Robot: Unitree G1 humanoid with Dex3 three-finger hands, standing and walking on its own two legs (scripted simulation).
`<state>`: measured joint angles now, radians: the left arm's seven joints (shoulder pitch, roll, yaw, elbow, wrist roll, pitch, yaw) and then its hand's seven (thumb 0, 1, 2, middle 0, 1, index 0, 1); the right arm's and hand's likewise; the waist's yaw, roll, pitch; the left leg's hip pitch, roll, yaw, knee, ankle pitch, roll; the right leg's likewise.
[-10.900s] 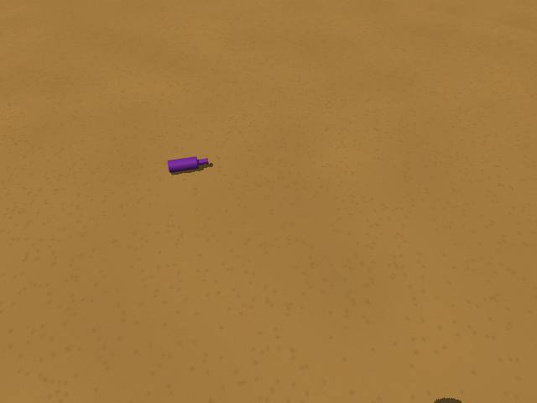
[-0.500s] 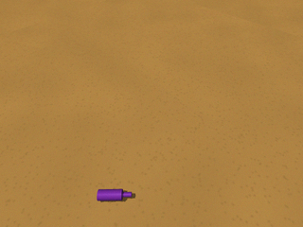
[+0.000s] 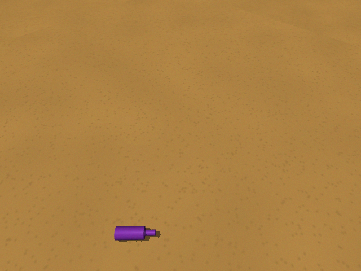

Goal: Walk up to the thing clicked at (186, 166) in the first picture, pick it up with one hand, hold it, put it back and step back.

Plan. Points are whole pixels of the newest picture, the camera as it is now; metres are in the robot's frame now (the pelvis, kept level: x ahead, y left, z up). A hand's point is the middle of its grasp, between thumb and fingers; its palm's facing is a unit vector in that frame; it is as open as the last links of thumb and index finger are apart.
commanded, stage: stand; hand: left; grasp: from above
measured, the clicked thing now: (135, 232) +0.42 +0.25 -0.75
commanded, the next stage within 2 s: rise first in 1.60 s
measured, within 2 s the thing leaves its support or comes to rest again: neither
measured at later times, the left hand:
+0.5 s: hand out of the picture +0.07 +0.26 -0.16, palm faces -0.03 -0.94 -0.35, open 7.4 cm
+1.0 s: hand out of the picture +0.07 +0.26 -0.16, palm faces -0.04 -0.94 -0.35, open 7.4 cm
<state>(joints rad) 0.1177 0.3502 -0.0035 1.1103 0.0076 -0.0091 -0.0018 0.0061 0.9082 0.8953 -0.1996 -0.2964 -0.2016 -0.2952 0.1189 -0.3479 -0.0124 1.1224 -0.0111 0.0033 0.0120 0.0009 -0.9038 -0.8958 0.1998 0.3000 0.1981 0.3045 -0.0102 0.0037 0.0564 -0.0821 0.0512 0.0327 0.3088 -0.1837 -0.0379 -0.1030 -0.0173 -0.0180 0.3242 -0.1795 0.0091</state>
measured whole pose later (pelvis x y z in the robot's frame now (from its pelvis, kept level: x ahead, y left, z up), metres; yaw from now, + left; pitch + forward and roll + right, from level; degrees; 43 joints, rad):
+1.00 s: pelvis +0.00 +0.00 +0.00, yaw +0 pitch -2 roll +0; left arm 0.12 0.35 -0.01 1.12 0.01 -0.01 0.00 0.01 0.91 0.90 -0.20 -0.30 -0.20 -0.30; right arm 0.12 -0.35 -0.01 1.13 -0.01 0.00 0.01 0.00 -0.90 -0.90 0.20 0.30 0.20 0.30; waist -0.01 0.00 0.06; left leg -0.09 0.04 0.04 0.30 -0.18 -0.03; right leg -0.11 -0.03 -0.01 0.33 -0.18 0.01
